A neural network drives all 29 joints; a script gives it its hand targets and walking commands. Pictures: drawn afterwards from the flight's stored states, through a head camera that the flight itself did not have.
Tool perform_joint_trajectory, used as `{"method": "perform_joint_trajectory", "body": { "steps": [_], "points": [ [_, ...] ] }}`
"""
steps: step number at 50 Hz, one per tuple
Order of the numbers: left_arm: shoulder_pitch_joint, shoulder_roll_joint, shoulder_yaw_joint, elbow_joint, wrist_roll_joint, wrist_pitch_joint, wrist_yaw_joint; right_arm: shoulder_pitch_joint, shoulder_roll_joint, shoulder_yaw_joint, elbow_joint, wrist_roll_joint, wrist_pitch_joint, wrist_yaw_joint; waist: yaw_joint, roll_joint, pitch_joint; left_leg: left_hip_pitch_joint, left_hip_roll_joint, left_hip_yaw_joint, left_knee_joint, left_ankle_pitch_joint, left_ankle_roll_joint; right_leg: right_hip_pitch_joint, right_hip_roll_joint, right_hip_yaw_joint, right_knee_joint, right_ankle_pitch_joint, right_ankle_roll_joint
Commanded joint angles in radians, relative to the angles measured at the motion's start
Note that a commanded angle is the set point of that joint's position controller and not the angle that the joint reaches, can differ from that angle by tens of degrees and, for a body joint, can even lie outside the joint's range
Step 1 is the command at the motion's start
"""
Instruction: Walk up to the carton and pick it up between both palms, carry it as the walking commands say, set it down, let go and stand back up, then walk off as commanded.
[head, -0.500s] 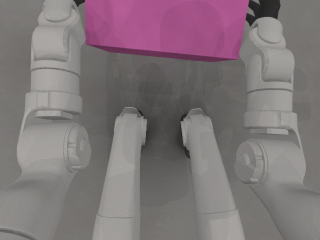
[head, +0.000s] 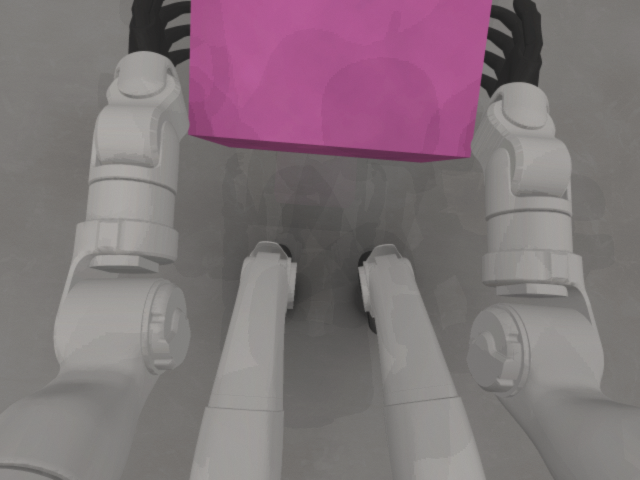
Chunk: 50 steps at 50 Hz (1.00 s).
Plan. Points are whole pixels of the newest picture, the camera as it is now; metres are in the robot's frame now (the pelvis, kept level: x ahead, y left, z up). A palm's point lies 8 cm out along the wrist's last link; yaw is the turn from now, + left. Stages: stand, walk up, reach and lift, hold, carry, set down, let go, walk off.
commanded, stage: reach and lift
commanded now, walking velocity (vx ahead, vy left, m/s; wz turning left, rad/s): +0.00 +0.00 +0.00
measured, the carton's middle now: (332, 88) +0.50 -0.01 -0.15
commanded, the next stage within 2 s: none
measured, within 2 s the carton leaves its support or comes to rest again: neither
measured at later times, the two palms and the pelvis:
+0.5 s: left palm (122, 36) +0.49 +0.16 +0.01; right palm (576, 74) +0.46 -0.19 +0.02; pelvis +0.02 +0.00 +0.05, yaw +0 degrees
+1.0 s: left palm out of the picture +0.47 +0.16 +0.12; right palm out of the picture +0.44 -0.20 +0.13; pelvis +0.12 -0.01 +0.13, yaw +1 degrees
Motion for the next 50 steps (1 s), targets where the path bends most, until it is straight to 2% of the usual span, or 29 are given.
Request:
{"method": "perform_joint_trajectory", "body": {
  "steps": [1,2,4,6,7,8,9,11,12,14,16,17,19,20,22,25,28,29,31,32,33,35,36,40,41,42,44,47,50],
  "points": [
    [-0.597,-1.132,-0.601,-0.202,-0.194,-0.051,-0.440,-0.780,0.992,0.701,-0.177,0.178,-0.051,0.530,-0.042,0.026,-2.363,0.724,-0.021,0.089,-0.174,0.089,-0.002,0.334,0.046,-0.141,-0.180,0.076,-0.056],
    [-0.589,-1.145,-0.610,-0.201,-0.196,-0.048,-0.441,-0.771,0.996,0.700,-0.173,0.179,-0.051,0.532,-0.041,0.050,-2.379,0.739,-0.020,0.089,-0.183,0.092,-0.005,0.350,0.044,-0.137,-0.184,0.089,-0.059],
    [-0.596,-1.135,-0.600,-0.214,-0.191,-0.051,-0.441,-0.766,0.996,0.696,-0.156,0.175,-0.048,0.538,-0.040,0.044,-2.360,0.756,-0.018,0.082,-0.203,0.077,-0.003,0.345,0.041,-0.136,-0.201,0.071,-0.059],
    [-0.587,-1.150,-0.619,-0.238,-0.199,-0.047,-0.441,-0.778,0.997,0.717,-0.202,0.188,-0.048,0.540,-0.036,0.043,-2.422,0.818,-0.021,0.078,-0.228,0.110,-0.004,0.396,0.043,-0.137,-0.219,0.103,-0.060],
    [-0.576,-1.136,-0.595,-0.215,-0.181,-0.047,-0.442,-0.752,0.999,0.700,-0.160,0.169,-0.043,0.543,-0.033,0.033,-2.358,0.796,-0.018,0.076,-0.234,0.109,-0.003,0.378,0.041,-0.135,-0.225,0.096,-0.060],
    [-0.558,-1.144,-0.593,-0.204,-0.179,-0.048,-0.446,-0.756,1.011,0.706,-0.171,0.173,-0.045,0.544,-0.035,0.020,-2.359,0.796,-0.021,0.074,-0.241,0.102,0.001,0.394,0.039,-0.133,-0.241,0.092,-0.057],
    [-0.549,-1.144,-0.581,-0.187,-0.172,-0.048,-0.448,-0.725,1.004,0.683,-0.128,0.160,-0.044,0.548,-0.039,0.038,-2.305,0.769,-0.016,0.079,-0.247,0.091,-0.001,0.381,0.036,-0.130,-0.247,0.086,-0.061],
    [-0.567,-1.169,-0.619,-0.257,-0.190,-0.054,-0.448,-0.738,1.036,0.729,-0.200,0.187,-0.050,0.552,-0.027,0.042,-2.408,0.860,-0.021,0.072,-0.263,0.155,-0.002,0.456,0.040,-0.128,-0.256,0.150,-0.061],
    [-0.570,-1.165,-0.622,-0.266,-0.189,-0.051,-0.448,-0.724,1.028,0.721,-0.186,0.179,-0.047,0.553,-0.038,0.040,-2.400,0.870,-0.019,0.069,-0.268,0.169,-0.005,0.460,0.038,-0.126,-0.264,0.160,-0.061],
    [-0.529,-1.155,-0.583,-0.181,-0.164,-0.051,-0.457,-0.702,1.007,0.671,-0.122,0.144,-0.048,0.556,-0.046,0.028,-2.259,0.805,-0.011,0.065,-0.294,0.074,0.000,0.407,0.030,-0.119,-0.295,0.071,-0.067],
    [-0.525,-1.178,-0.621,-0.255,-0.184,-0.055,-0.460,-0.695,1.058,0.740,-0.209,0.179,-0.048,0.555,-0.032,0.020,-2.393,0.889,-0.022,0.074,-0.302,0.193,0.004,0.545,0.038,-0.119,-0.312,0.194,-0.057],
    [-0.510,-1.165,-0.595,-0.231,-0.172,-0.053,-0.464,-0.695,1.059,0.738,-0.193,0.172,-0.045,0.555,-0.015,0.001,-2.350,0.863,-0.024,0.072,-0.303,0.204,0.011,0.543,0.035,-0.108,-0.320,0.191,-0.055],
    [-0.507,-1.154,-0.564,-0.170,-0.148,-0.053,-0.467,-0.679,1.031,0.683,-0.118,0.143,-0.047,0.561,-0.024,0.021,-2.212,0.811,-0.015,0.070,-0.328,0.103,0.010,0.476,0.025,-0.105,-0.341,0.098,-0.062],
    [-0.488,-1.187,-0.581,-0.176,-0.153,-0.053,-0.469,-0.657,1.029,0.684,-0.131,0.140,-0.051,0.564,-0.044,0.034,-2.219,0.839,-0.016,0.061,-0.342,0.115,0.002,0.491,0.026,-0.109,-0.350,0.117,-0.068],
    [-0.493,-1.194,-0.589,-0.209,-0.154,-0.057,-0.473,-0.635,1.071,0.703,-0.148,0.145,-0.047,0.569,-0.042,0.034,-2.220,0.876,-0.020,0.066,-0.360,0.163,0.001,0.532,0.031,-0.113,-0.371,0.166,-0.061],
    [-0.448,-1.198,-0.548,-0.136,-0.135,-0.057,-0.486,-0.610,1.088,0.667,-0.108,0.123,-0.048,0.574,-0.042,0.007,-2.087,0.839,-0.014,0.064,-0.398,0.128,0.014,0.529,0.026,-0.108,-0.413,0.131,-0.056],
    [-0.359,-1.227,-0.496,-0.049,-0.100,-0.052,-0.496,-0.527,1.099,0.609,-0.030,0.088,-0.046,0.589,-0.037,0.019,-1.877,0.801,-0.010,0.068,-0.443,0.128,0.009,0.493,0.023,-0.110,-0.456,0.138,-0.057],
    [-0.334,-1.236,-0.476,-0.027,-0.095,-0.051,-0.499,-0.490,1.098,0.586,-0.010,0.075,-0.043,0.592,-0.046,0.019,-1.800,0.802,-0.006,0.065,-0.463,0.136,0.007,0.484,0.026,-0.115,-0.469,0.144,-0.056],
    [-0.227,-1.228,-0.371,0.074,-0.033,-0.045,-0.503,-0.390,1.089,0.489,0.094,0.018,-0.036,0.599,-0.044,0.012,-1.502,0.744,0.000,0.063,-0.518,0.115,0.011,0.426,0.031,-0.117,-0.523,0.129,-0.057],
    [-0.213,-1.209,-0.311,0.099,0.001,-0.048,-0.509,-0.362,1.099,0.439,0.148,0.000,-0.031,0.605,-0.023,0.005,-1.372,0.694,0.002,0.064,-0.546,0.047,0.024,0.413,0.026,-0.104,-0.552,0.071,-0.061],
    [-0.186,-1.201,-0.267,0.129,0.023,-0.048,-0.517,-0.347,1.084,0.396,0.176,-0.018,-0.033,0.610,-0.020,0.009,-1.302,0.673,0.007,0.058,-0.568,0.001,0.033,0.413,0.018,-0.092,-0.572,0.034,-0.068],
    [-0.107,-1.183,-0.192,0.199,0.078,-0.035,-0.530,-0.253,1.048,0.295,0.255,-0.072,-0.020,0.619,-0.033,0.023,-1.138,0.638,0.012,0.051,-0.619,-0.058,0.037,0.386,0.015,-0.094,-0.619,-0.004,-0.075],
    [-0.096,-1.184,-0.218,0.160,0.071,-0.039,-0.533,-0.247,1.067,0.325,0.216,-0.058,-0.020,0.622,-0.016,0.009,-1.186,0.692,0.010,0.052,-0.643,-0.005,0.041,0.446,0.016,-0.091,-0.647,0.037,-0.074],
    [0.002,-1.182,-0.279,0.083,0.076,-0.027,-0.522,-0.110,1.062,0.336,0.177,-0.057,-0.014,0.623,-0.033,0.053,-1.202,0.875,0.013,0.037,-0.699,0.229,0.027,0.528,0.023,-0.095,-0.706,0.195,-0.078],
    [0.027,-1.170,-0.276,0.067,0.088,-0.023,-0.516,-0.099,1.065,0.352,0.151,-0.047,-0.009,0.623,-0.008,0.053,-1.172,0.888,0.007,0.042,-0.716,0.244,0.034,0.554,0.020,-0.092,-0.728,0.205,-0.078],
    [0.055,-1.179,-0.305,0.032,0.076,-0.025,-0.512,-0.081,1.080,0.392,0.105,-0.035,-0.010,0.624,-0.002,0.050,-1.201,0.928,0.004,0.041,-0.727,0.289,0.032,0.597,0.023,-0.093,-0.737,0.237,-0.078],
    [0.108,-1.178,-0.327,-0.009,0.063,-0.015,-0.510,-0.028,1.078,0.424,0.052,-0.031,-0.002,0.611,-0.002,0.040,-1.184,0.942,-0.004,0.036,-0.745,0.352,0.039,0.673,0.015,-0.080,-0.760,0.306,-0.076],
    [0.178,-1.198,-0.386,-0.064,0.036,-0.003,-0.510,0.075,1.070,0.458,-0.009,-0.036,0.008,0.596,-0.023,0.052,-1.161,1.014,-0.006,0.020,-0.778,0.463,0.030,0.733,0.013,-0.069,-0.795,0.389,-0.080],
    [0.214,-1.207,-0.443,-0.126,0.005,-0.002,-0.510,0.105,1.070,0.540,-0.106,-0.011,0.008,0.578,-0.027,0.029,-1.186,1.044,-0.012,0.015,-0.803,0.537,0.032,0.828,0.011,-0.056,-0.815,0.500,-0.072]
  ]
}}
